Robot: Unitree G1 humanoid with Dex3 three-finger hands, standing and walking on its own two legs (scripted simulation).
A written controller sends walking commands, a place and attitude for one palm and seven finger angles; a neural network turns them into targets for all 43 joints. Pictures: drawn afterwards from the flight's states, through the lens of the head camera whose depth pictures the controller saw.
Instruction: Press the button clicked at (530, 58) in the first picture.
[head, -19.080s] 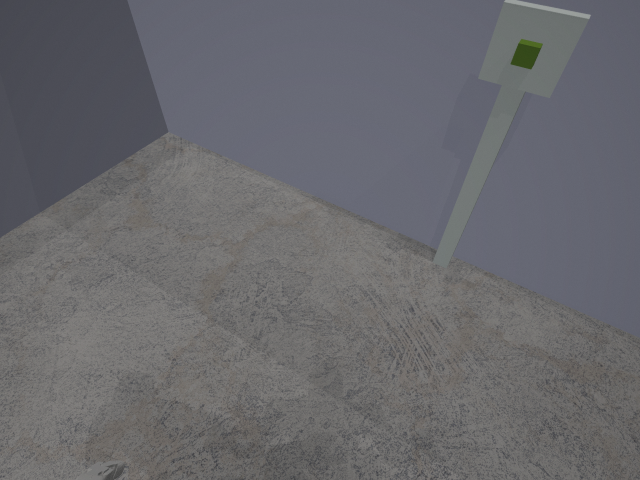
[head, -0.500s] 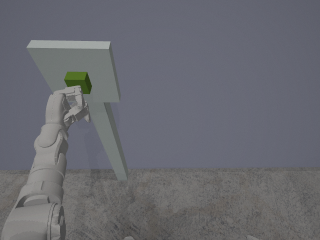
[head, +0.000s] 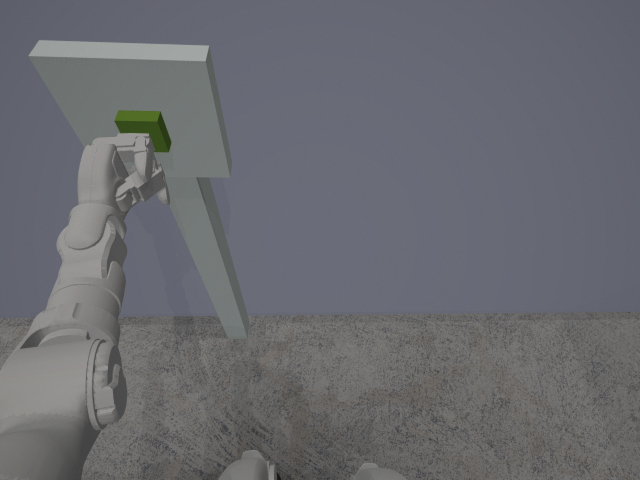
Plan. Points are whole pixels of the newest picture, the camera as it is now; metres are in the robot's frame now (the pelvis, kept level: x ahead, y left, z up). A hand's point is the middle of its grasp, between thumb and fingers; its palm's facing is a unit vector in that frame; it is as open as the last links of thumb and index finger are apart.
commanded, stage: hold the button down briefly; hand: left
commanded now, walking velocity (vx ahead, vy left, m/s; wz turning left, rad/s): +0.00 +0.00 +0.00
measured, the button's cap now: (146, 127) +0.52 +0.20 +0.13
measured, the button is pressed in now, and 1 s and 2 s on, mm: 11 0 0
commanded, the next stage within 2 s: pull the fist back off the button in 0.24 s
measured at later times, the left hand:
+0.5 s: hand (157, 175) +0.47 +0.19 +0.10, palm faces +0.03 -1.00 -0.02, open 3.7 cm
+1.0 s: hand (163, 203) +0.43 +0.18 +0.09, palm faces +0.01 -1.00 -0.01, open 3.1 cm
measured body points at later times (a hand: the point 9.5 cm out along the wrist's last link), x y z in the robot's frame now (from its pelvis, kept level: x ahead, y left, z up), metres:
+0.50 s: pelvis -0.02 +0.00 -0.01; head +0.07 +0.01 +0.43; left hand +0.46 +0.25 +0.10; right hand +0.01 -0.27 -0.12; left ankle +0.05 +0.09 -0.70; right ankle -0.01 -0.10 -0.70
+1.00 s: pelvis +0.02 +0.01 +0.01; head +0.07 +0.01 +0.45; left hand +0.42 +0.23 +0.09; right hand +0.10 -0.25 -0.10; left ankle +0.05 +0.09 -0.70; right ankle -0.01 -0.10 -0.70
